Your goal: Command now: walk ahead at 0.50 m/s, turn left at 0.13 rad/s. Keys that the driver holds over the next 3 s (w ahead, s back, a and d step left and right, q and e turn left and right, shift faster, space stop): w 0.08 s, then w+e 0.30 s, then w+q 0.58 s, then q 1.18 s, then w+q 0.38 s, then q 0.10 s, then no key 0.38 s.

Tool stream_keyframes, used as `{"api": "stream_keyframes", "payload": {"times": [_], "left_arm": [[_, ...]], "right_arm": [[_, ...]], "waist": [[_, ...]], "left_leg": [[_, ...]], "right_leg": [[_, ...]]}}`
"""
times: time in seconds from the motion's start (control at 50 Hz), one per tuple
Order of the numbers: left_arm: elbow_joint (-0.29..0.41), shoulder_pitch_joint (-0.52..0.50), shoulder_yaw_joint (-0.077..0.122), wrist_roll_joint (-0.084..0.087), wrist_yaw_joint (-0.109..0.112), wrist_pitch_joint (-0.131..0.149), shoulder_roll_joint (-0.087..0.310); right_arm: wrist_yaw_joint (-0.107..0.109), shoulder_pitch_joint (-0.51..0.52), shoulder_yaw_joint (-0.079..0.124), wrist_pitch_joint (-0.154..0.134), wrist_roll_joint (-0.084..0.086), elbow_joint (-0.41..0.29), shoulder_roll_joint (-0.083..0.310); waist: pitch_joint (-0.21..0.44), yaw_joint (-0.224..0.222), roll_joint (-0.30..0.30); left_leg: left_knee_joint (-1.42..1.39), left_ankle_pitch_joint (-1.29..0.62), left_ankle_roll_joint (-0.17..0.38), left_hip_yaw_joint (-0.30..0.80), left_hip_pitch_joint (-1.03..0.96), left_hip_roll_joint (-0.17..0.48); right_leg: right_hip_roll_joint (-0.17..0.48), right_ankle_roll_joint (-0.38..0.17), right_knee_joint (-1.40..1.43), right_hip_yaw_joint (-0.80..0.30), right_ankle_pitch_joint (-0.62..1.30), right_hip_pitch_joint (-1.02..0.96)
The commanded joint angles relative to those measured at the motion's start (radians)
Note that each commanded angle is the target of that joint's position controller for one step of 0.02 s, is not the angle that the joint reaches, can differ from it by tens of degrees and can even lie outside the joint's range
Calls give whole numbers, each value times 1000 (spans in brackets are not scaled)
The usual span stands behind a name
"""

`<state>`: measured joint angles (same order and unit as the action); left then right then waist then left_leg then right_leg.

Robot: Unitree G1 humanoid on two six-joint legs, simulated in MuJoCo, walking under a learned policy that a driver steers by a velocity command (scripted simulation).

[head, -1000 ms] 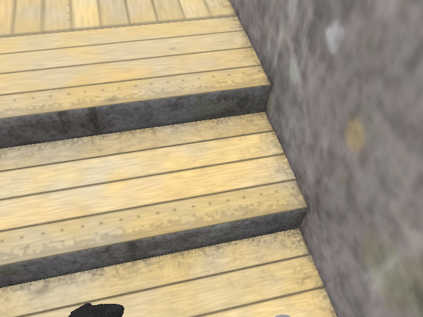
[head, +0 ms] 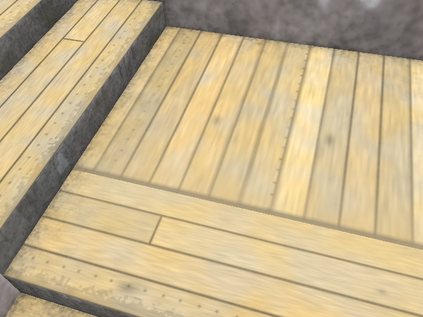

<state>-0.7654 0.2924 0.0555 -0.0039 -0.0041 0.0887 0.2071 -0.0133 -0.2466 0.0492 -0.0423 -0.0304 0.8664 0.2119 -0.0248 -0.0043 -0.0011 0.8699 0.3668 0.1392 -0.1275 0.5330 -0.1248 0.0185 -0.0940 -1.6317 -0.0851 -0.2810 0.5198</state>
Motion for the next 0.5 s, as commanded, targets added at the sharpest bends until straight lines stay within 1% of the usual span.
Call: {"api": "stream_keyframes", "payload": {"times": [0.02, 0.04, 0.06, 0.08, 0.1, 0.12, 0.14, 0.16, 0.18, 0.2, 0.22, 0.24, 0.26, 0.28, 0.3, 0.32, 0.34, 0.36, 0.38, 0.4, 0.42, 0.44, 0.46, 0.48, 0.5], "left_arm": [[106, 21, -37, -19, 9, -19, -50], [119, 19, -34, -17, 5, -29, -8], [100, 18, -22, -14, 2, -31, 28], [115, -20, -26, -23, -5, -35, 39], [107, -37, -27, -22, -9, -44, 14], [116, -61, -30, -12, -4, -49, 1], [117, -93, -32, -8, 5, -54, -22], [148, -162, -38, 0, 11, -57, -39], [190, -242, -51, -1, 19, -60, -65], [241, -340, -69, -8, 19, -61, -74], [274, -409, -77, -18, 13, -64, -70], [303, -451, -83, -22, 4, -69, -70], [283, -413, -84, -19, -8, -81, -35], [305, -395, -87, -27, -15, -81, -36], [277, -348, -92, -17, -16, -84, -39], [255, -321, -95, -13, -15, -88, -38], [227, -260, -86, -4, -9, -93, -14], [172, -142, -71, -2, -6, -100, 28], [139, -4, -59, 3, -4, -83, 45], [108, 114, -33, -10, 0, -69, 102], [43, 197, 15, -20, 0, -66, 233], [47, 133, 28, 4, 17, -78, 220], [44, 34, 24, -3, 22, -68, 192], [13, 21, 10, -20, 21, -56, 115], [-19, 27, -10, -44, 19, -39, 35]], "right_arm": [[7, -46, -11, -63, -4, 18, -21], [6, -45, 0, -69, 6, 28, 29], [4, -52, -4, -79, 12, 17, 33], [4, -65, 2, -84, 14, 37, 52], [4, -142, 6, -88, 14, 64, 58], [5, -220, 6, -90, 11, 84, 70], [9, -283, 4, -87, 6, 110, 72], [10, -299, 0, -83, -3, 112, 80], [12, -314, -7, -75, -11, 124, 66], [14, -320, -17, -66, -9, 125, 55], [20, -341, -22, -62, -8, 132, 52], [36, -351, -25, -60, -2, 139, 50], [42, -331, -28, -53, 15, 125, 64], [51, -316, -26, -59, 14, 113, 90], [54, -274, -31, -59, 23, 89, 92], [59, -287, -23, -63, 31, 81, 131], [75, -272, -11, -63, 34, 67, 180], [86, -252, -7, -62, 39, 45, 208], [75, -237, 7, -61, 24, 29, 232], [65, -205, 15, -68, 28, 11, 237], [26, -260, -6, -80, 52, -33, 106], [2, -194, 11, -87, 2, -71, 152], [-9, -150, 1, -87, 11, -116, 94], [-4, -101, -10, -81, 11, -133, 59], [6, -85, -15, -70, 11, -154, 20]], "waist": [[36, -55, 32], [5, -79, 26], [14, -66, 44], [0, -58, 29], [19, -23, -17], [27, 0, -65], [30, 22, -86], [13, 30, -66], [-21, 29, -56], [-69, 32, -42], [-90, 53, -53], [-99, 51, -59], [-59, 53, -40], [-55, 26, -98], [-8, 4, -76], [31, -1, -92], [91, -43, -134], [180, -92, -129], [177, -139, -205], [242, -224, -225], [341, -175, 164], [429, -132, 103], [266, -63, 25], [116, -44, -114], [46, -13, -140]], "left_leg": [[-540, -335, 124, 488, -125, 304], [-590, -355, 113, 422, -127, 280], [-617, -495, 97, 383, -178, 273], [-652, -565, 77, 308, -205, 237], [-638, -677, 62, 280, -304, 232], [-619, -761, 64, 272, -412, 251], [-571, -767, 68, 291, -524, 274], [-565, -670, 57, 270, -563, 291], [-566, -561, 27, 259, -550, 299], [-602, -483, -25, 212, -489, 271], [-647, -438, -41, 205, -456, 258], [-703, -511, -51, 198, -450, 271], [-787, -630, -48, 139, -427, 247], [-807, -859, -46, 117, -434, 282], [-777, -1182, -53, 36, -413, 263], [-735, -1516, -50, 23, -428, 293], [-657, -1739, -52, 27, -496, 333], [-481, -2044, -68, 10, -577, 341], [-256, -2034, -86, 31, -618, 382], [57, -1831, -104, 41, -479, 347], [608, -441, -151, 41, -57, 65], [813, -160, -105, 222, 15, 11], [866, -180, -80, 278, 104, 48], [852, -176, -53, 274, 162, 75], [883, -173, -31, 264, 183, 92]], "right_leg": [[41, -40, -83, -47, -52, 224], [50, -29, 54, -34, -66, 241], [54, -16, 94, -7, -6, 249], [61, -6, 179, 25, 52, 277], [32, 0, 68, 73, 69, 368], [26, 1, -11, 89, 33, 478], [1, -6, -214, 89, -54, 644], [-19, -17, -297, 59, -109, 760], [-30, -34, -336, 40, -146, 834], [-32, -39, -242, 77, -148, 856], [-37, -37, -169, 115, -141, 846], [-33, -38, -92, 127, -119, 807], [-43, -31, 58, 212, -94, 668], [2, -46, 172, 249, -70, 542], [-30, -64, 288, 329, -90, 341], [-62, -74, 354, 370, -63, 205], [-94, -77, 426, 373, -72, 112], [-163, -76, 436, 392, -103, 28], [-164, -98, 633, 334, -92, -45], [-101, -171, 748, 115, -55, -285], [209, -350, 1002, -477, 153, -608], [238, -348, 1188, -791, 236, -556], [248, -305, 1206, -695, 91, -433], [253, -251, 1210, -573, 27, -301], [235, -218, 1215, -454, 61, -185]]}}
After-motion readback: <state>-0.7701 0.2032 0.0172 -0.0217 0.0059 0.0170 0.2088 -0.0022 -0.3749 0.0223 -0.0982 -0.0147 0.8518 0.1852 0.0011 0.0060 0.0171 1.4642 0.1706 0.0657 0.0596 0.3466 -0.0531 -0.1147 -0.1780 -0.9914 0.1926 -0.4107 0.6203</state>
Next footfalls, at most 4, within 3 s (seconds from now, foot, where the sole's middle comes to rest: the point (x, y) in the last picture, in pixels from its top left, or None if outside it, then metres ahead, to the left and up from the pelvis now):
0.40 right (265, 300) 0.47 -0.08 -0.60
0.94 left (228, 206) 0.76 0.01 -0.60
1.38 right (254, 141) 1.04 -0.09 -0.60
1.76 left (214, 188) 0.84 0.05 -0.60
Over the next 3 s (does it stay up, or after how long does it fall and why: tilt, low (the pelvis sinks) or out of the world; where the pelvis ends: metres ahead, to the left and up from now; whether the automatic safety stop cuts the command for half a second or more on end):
stays up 0.91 0.13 0.18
